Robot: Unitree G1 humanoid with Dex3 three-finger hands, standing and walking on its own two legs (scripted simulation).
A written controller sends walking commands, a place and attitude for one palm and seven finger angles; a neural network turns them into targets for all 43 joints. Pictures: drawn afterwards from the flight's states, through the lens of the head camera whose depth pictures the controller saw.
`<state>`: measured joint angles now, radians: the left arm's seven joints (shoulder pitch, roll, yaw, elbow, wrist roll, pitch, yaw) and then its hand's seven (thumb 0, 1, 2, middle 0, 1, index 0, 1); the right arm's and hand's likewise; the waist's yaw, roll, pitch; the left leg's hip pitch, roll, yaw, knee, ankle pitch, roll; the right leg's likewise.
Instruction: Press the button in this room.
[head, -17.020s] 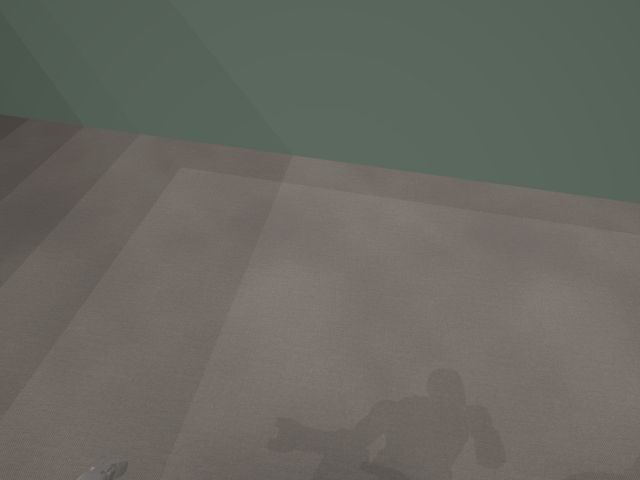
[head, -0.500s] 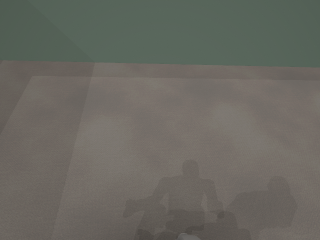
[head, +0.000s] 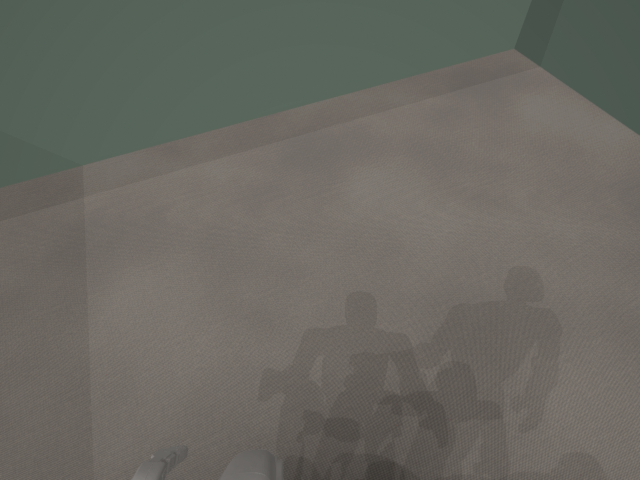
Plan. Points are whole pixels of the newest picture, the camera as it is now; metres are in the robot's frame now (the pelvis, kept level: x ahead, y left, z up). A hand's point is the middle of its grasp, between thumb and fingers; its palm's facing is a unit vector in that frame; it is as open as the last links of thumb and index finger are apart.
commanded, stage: turn or walk to find it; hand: left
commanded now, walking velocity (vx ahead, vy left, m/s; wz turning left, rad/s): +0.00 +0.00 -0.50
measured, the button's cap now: out of the picture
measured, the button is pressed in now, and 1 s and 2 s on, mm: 0 0 0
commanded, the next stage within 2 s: none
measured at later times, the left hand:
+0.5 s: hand out of the picture +0.10 +0.24 -0.16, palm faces -0.19 -0.96 -0.22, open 7.4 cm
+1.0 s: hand out of the picture +0.13 +0.13 -0.15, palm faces -0.47 -0.85 -0.23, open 7.4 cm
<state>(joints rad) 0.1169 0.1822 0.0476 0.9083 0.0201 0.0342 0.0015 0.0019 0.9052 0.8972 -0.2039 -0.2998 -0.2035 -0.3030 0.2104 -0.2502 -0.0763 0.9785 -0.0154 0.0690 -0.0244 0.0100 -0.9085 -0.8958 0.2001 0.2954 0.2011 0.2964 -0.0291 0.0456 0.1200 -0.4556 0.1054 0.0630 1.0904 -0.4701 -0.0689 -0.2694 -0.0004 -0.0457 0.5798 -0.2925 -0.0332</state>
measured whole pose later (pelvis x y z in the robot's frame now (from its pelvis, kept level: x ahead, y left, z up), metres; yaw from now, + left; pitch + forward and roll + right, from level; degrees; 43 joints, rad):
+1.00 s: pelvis -0.04 +0.00 +0.01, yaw -29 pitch +0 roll +1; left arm 0.16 0.19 0.05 0.93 0.02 0.04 0.00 0.00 0.90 0.90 -0.21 -0.30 -0.21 -0.30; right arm 0.18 -0.25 -0.07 0.95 -0.02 0.06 -0.02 0.01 -0.91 -0.90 0.20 0.30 0.20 0.30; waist -0.01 0.01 0.09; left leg -0.47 0.08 0.03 1.00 -0.39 -0.08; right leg -0.26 0.03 0.01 0.50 -0.24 -0.05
